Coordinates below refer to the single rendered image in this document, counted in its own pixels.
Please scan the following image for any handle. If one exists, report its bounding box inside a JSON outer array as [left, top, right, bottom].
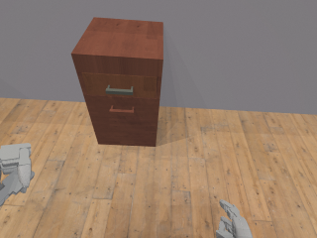
[[105, 84, 134, 95], [109, 109, 135, 115]]

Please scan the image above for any drawer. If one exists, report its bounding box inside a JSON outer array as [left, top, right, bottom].
[[81, 72, 158, 98]]

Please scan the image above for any left robot hand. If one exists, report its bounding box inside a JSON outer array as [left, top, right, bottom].
[[0, 143, 35, 207]]

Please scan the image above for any cabinet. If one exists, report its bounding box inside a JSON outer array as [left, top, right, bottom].
[[71, 17, 163, 147]]

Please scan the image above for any right robot hand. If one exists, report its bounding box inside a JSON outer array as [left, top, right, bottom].
[[216, 199, 254, 238]]

